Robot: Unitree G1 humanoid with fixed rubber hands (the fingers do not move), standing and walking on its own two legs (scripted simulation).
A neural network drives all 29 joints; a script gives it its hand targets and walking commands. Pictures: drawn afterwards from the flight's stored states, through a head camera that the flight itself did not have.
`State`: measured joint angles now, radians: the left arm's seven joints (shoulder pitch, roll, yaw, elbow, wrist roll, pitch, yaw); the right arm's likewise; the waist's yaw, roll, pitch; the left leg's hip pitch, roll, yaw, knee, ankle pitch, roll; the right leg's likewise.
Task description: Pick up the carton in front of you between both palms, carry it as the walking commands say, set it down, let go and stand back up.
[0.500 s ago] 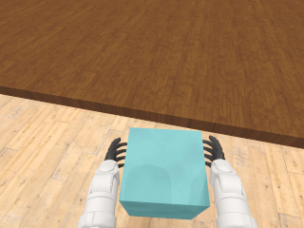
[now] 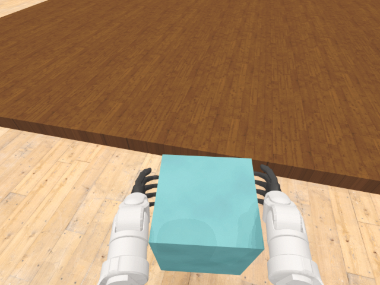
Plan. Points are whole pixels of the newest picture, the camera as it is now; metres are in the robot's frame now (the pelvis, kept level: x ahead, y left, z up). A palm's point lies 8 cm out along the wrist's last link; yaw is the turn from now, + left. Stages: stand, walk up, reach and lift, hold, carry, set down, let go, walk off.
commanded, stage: reach and lift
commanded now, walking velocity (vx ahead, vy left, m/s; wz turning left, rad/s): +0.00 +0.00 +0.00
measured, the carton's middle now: (203, 218) +0.31 +0.00 -0.06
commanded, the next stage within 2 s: hold in 0.64 s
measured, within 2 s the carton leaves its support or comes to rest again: neither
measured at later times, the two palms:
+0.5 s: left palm (138, 194) +0.31 +0.15 +0.04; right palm (272, 192) +0.32 -0.15 +0.05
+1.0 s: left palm (138, 195) +0.30 +0.15 +0.05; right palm (277, 194) +0.30 -0.15 +0.06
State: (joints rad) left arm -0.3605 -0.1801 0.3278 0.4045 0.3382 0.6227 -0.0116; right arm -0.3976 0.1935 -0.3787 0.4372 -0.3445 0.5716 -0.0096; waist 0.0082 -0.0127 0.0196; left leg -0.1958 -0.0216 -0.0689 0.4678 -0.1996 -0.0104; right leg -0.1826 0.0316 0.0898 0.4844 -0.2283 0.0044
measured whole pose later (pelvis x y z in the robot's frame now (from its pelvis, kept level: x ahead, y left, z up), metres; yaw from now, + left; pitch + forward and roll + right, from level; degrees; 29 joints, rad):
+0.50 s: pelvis +0.02 +0.00 +0.01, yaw +0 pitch -5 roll +0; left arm -0.27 -0.15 0.23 0.31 0.29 0.69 0.00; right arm -0.31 0.16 -0.28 0.34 -0.30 0.64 0.00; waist 0.01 -0.01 0.01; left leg -0.09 -0.02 -0.06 0.37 -0.19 -0.01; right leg -0.08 0.02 0.10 0.38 -0.21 0.01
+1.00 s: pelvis +0.01 +0.00 +0.01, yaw +0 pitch -8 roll +0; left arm -0.28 -0.16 0.21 0.26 0.30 0.79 0.00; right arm -0.31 0.16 -0.26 0.28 -0.31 0.74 0.00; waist 0.00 -0.01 0.02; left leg -0.05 -0.02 -0.07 0.36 -0.17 -0.01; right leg -0.03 0.03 0.10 0.37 -0.20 0.01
